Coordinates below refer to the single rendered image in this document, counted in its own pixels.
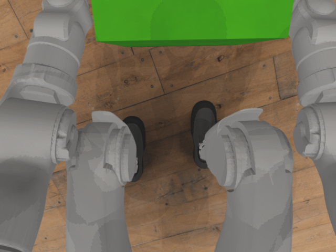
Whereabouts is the right robot forearm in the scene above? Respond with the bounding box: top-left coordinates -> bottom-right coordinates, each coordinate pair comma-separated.
288,0 -> 336,107

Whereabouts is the right robot thigh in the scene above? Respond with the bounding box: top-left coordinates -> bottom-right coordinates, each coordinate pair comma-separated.
212,120 -> 293,252

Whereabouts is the carton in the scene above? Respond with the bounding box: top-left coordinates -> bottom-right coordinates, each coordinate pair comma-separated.
91,0 -> 294,47

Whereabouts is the left robot forearm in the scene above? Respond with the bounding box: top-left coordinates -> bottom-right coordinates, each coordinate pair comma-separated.
0,0 -> 93,106

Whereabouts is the right robot upper arm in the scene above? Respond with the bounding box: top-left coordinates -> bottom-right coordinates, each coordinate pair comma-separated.
293,102 -> 336,235

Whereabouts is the left robot upper arm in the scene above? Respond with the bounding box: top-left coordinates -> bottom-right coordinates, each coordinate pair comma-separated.
0,98 -> 78,252

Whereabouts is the right robot foot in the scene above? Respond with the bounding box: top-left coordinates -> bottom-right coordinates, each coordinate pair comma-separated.
191,100 -> 217,169

